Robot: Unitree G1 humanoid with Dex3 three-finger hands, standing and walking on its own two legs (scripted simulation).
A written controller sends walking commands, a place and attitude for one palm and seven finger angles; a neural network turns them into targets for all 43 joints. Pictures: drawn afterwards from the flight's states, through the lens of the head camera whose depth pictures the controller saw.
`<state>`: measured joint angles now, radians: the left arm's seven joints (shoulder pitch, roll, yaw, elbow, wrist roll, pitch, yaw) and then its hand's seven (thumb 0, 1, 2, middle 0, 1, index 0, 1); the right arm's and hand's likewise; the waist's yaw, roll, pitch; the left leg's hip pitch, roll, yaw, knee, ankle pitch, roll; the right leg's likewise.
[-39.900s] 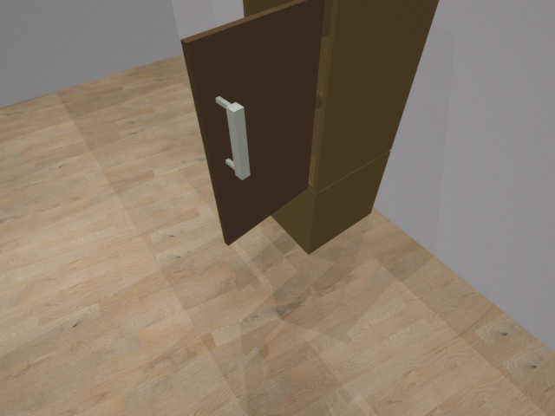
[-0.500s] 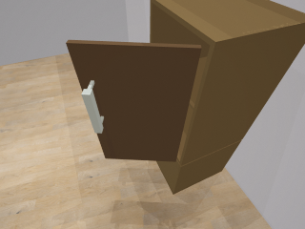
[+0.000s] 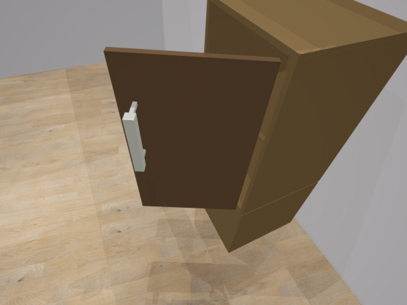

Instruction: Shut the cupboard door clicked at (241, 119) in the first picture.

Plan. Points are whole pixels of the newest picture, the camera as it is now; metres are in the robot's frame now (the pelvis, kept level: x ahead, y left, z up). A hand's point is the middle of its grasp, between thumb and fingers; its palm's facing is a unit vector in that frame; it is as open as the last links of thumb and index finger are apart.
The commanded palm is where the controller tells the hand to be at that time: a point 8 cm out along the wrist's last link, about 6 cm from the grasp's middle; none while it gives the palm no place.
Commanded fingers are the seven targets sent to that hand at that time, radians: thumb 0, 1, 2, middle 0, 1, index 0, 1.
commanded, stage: come to a stop and stand still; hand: left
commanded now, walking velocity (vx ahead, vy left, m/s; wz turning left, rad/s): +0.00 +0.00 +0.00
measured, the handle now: (137, 138) +0.47 +0.20 +0.04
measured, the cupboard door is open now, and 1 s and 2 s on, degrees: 63 63 63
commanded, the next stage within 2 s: look again from close up in 0.52 s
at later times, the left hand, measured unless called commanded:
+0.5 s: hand out of the picture -0.04 +0.18 -0.18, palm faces +0.02 -0.99 -0.17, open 7.4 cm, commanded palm none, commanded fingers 0.00 0.90 0.90 -0.20 -0.30 -0.20 -0.30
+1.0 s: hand out of the picture -0.01 +0.16 -0.18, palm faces +0.01 -0.99 -0.16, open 7.4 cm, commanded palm none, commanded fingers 0.00 0.90 0.90 -0.20 -0.30 -0.20 -0.30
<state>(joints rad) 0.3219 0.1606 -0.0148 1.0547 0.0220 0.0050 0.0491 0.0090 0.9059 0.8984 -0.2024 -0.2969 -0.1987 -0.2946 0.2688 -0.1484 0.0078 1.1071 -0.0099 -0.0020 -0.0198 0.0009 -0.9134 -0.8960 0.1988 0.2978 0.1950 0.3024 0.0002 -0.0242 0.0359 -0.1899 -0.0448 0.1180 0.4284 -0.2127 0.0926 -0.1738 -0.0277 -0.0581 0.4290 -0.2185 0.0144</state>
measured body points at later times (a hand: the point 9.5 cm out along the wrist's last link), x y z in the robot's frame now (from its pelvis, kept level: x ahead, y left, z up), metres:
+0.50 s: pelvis +0.00 +0.03 +0.00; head +0.01 +0.04 +0.45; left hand -0.04 +0.24 -0.17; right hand -0.01 -0.19 -0.16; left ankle +0.02 +0.05 -0.74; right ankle +0.01 -0.13 -0.74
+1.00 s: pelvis +0.01 +0.01 +0.00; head +0.02 +0.02 +0.45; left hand -0.01 +0.21 -0.16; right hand -0.02 -0.20 -0.16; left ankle +0.02 +0.05 -0.74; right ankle +0.01 -0.13 -0.74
